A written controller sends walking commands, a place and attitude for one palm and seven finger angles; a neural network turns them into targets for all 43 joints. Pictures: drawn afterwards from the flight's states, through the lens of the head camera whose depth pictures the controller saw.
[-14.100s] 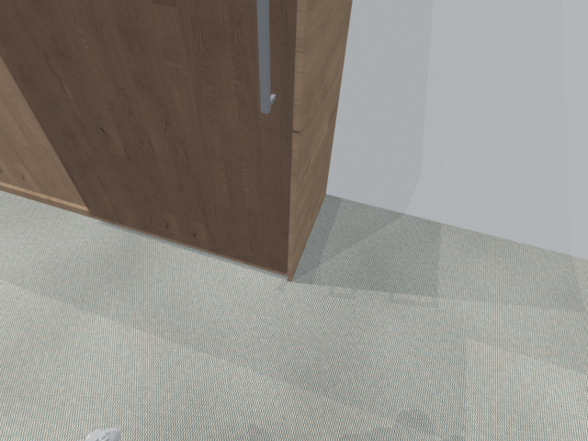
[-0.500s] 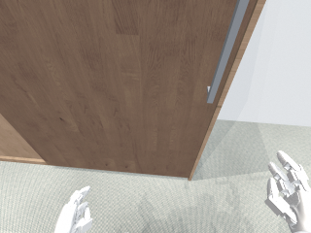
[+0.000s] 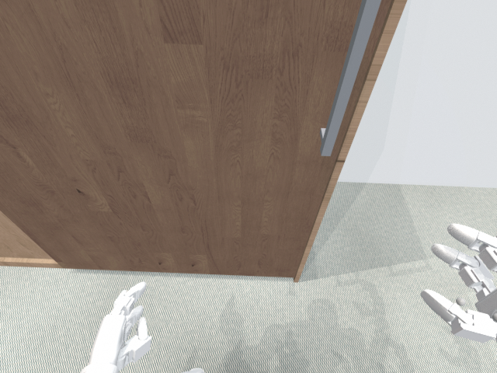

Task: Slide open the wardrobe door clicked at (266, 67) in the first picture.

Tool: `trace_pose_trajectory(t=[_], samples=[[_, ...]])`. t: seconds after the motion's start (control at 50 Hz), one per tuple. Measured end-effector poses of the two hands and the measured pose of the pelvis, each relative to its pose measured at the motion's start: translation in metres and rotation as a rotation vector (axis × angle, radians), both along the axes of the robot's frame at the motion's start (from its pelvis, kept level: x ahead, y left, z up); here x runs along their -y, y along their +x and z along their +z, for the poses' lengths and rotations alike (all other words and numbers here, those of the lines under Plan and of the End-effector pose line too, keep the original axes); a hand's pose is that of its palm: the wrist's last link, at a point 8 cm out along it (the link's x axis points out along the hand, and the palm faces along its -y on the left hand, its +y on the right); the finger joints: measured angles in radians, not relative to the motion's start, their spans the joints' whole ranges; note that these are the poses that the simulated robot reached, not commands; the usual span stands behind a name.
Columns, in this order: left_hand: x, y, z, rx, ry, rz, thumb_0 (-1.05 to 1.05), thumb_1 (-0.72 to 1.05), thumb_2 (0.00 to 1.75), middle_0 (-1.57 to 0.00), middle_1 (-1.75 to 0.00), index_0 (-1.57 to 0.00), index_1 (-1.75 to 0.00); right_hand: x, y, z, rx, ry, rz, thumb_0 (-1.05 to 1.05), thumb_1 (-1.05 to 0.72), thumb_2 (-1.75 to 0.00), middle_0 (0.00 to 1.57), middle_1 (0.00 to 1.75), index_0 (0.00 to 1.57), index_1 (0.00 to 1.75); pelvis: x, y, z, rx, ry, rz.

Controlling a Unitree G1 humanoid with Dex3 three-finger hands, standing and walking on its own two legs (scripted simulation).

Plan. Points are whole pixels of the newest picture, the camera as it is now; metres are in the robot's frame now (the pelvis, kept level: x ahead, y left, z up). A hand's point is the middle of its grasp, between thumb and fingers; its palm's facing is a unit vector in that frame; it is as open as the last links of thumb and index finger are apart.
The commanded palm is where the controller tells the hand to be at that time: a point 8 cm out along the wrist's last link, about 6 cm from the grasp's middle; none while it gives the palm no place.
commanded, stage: raise the hand with hooked fingers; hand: right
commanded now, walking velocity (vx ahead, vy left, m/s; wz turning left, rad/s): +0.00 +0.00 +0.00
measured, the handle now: (344, 74) +0.53 -0.13 +0.22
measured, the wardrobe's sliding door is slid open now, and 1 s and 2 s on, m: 0.00 0.00 0.00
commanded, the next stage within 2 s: move the hooked fingers beside the handle in 1.36 s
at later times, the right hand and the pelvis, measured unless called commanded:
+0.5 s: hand out of the picture +0.26 -0.29 +0.18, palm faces +0.07 +0.99 -0.08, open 13.3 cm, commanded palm +0.22 -0.33 +0.19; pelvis +0.01 -0.02 +0.03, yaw +0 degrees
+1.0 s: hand out of the picture +0.30 -0.30 +0.25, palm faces +0.08 +0.99 -0.08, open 14.0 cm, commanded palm +0.26 -0.33 +0.25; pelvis +0.02 -0.01 +0.04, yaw +0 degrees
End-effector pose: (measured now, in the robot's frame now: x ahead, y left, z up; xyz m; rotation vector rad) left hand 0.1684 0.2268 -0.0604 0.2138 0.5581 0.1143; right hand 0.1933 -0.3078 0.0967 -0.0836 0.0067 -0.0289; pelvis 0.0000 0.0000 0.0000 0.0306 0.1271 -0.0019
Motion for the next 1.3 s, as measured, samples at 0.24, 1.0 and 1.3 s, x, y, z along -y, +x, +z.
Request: trace_pose_trajectory(t=[0.24, 1.0, 1.3], samples=[[0.002, -0.002, 0.015, 0.001, 0.028, -0.001, 0.01, 0.9, 0.9, -0.2, -0.3, -0.2, -0.3, 0.015, 0.013, 0.031, 0.031, 0.008, -0.029, 0.0, 0.04, -0.49, 0.26, 0.91, 0.27, 0.9, 0.011, 0.007, 0.016, 0.053, -0.002, 0.0], [0.02, 0.028, 0.037, 0.016, -0.047, -0.022, 0.01, 0.9, 0.9, -0.2, -0.3, -0.2, -0.3, 0.041, 0.085, 0.153, 0.096, -0.003, -0.044, -0.02, 0.5, -0.3, 0.3, 1.2, 0.31, 1.2, 0.013, 0.02, 0.04, 0.138, -0.018, 0.003], [0.009, 0.028, 0.04, 0.023, -0.032, -0.008, 0.01, 0.9, 0.9, -0.2, -0.3, -0.2, -0.3, 0.031, 0.075, 0.147, 0.104, 0.005, -0.072, -0.02, 0.5, -0.3, 0.3, 1.2, 0.31, 1.2, 0.005, 0.017, 0.041, 0.155, -0.02, 0.001]])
